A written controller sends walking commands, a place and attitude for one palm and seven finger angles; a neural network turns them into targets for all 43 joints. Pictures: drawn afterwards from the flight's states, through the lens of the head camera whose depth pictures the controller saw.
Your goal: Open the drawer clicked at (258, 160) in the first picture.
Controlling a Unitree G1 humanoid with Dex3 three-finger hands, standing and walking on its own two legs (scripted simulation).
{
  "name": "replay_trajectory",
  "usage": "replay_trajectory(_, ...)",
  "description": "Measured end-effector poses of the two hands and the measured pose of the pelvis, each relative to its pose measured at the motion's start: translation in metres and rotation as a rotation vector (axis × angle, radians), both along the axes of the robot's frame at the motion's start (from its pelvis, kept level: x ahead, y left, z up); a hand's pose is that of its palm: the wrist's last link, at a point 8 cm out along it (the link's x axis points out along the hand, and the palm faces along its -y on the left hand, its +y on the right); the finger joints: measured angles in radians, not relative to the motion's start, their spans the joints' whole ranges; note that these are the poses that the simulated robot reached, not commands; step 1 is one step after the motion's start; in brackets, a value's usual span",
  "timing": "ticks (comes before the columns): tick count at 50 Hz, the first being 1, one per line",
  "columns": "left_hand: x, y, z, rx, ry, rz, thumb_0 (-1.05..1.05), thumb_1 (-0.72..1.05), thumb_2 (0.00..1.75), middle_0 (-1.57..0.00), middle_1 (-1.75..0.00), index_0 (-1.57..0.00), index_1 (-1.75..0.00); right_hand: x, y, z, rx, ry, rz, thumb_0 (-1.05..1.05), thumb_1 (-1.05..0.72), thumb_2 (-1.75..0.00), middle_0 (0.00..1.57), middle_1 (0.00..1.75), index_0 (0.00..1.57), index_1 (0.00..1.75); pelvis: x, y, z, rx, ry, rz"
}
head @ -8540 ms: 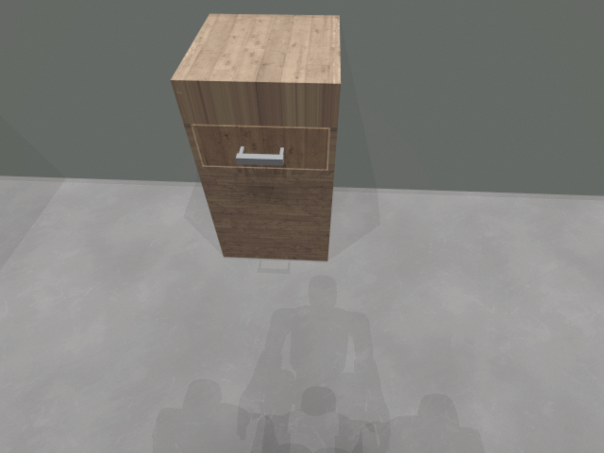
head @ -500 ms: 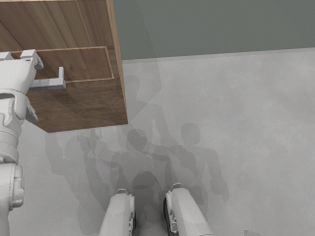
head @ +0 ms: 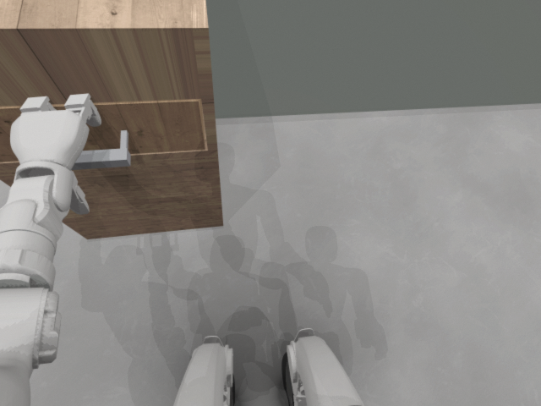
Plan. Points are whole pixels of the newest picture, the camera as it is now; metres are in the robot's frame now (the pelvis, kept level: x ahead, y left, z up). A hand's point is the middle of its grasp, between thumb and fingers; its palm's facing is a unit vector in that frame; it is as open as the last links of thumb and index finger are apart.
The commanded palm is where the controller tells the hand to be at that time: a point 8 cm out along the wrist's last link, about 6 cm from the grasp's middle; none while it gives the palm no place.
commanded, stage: lower the fingers behind the handle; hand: left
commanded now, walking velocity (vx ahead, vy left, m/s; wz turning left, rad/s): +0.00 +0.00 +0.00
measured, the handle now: (87, 149) +0.53 +0.29 -0.08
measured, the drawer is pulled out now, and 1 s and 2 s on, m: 0.00 0.00 0.00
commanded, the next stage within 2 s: close the thumb around the handle in 1.64 s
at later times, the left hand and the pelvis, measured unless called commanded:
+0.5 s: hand (85, 175) +0.47 +0.28 -0.07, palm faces -0.14 -0.04 -0.99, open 13.8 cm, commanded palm +0.48 +0.26 -0.01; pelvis -0.01 -0.01 -0.02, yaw +0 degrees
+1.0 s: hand (88, 178) +0.47 +0.29 -0.09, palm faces -0.12 -0.03 -0.99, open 13.8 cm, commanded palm +0.48 +0.26 -0.04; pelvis -0.01 -0.02 -0.05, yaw +0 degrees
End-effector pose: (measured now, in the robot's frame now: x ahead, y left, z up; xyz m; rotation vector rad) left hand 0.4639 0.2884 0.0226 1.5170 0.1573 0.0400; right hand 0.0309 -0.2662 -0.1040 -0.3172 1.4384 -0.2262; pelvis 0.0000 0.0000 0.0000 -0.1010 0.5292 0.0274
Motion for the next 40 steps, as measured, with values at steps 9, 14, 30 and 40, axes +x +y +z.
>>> replay_trajectory(9,0.000,0.001,0.000,0.015,-0.001,-0.002,0.00,-0.49,0.30,-0.32,-1.20,-0.32,-1.21,-0.001,-0.002,0.000,-0.002,0.004,0.008,0.00,-0.90,-0.90,0.20,0.30,0.20,0.30,0.000,0.000,0.000,0.004,0.000,-0.001)
replay_trajectory(14,-0.001,0.001,-0.002,0.016,-0.019,-0.006,0.00,-0.49,0.30,-0.32,-1.20,-0.31,-1.23,-0.002,-0.005,-0.006,-0.006,0.006,0.020,0.00,-0.90,-0.90,0.20,0.30,0.20,0.30,-0.003,-0.002,-0.006,0.006,0.011,0.000)
replay_trajectory(30,-0.005,-0.016,-0.037,-0.001,-0.010,-0.064,0.00,-0.49,0.30,-0.32,-1.20,-0.32,-1.21,-0.009,-0.016,-0.031,-0.018,0.009,0.017,0.00,-0.90,-0.90,0.20,0.30,0.20,0.30,-0.012,-0.012,-0.030,0.007,0.052,-0.009)
replay_trajectory(40,-0.005,-0.004,-0.047,0.057,-0.014,0.044,0.00,-0.49,0.30,-0.34,-1.22,-0.33,-1.22,-0.006,-0.016,-0.049,0.024,0.006,0.027,0.00,-0.90,-0.90,0.20,0.30,0.20,0.30,-0.016,-0.016,-0.041,0.015,0.062,-0.019)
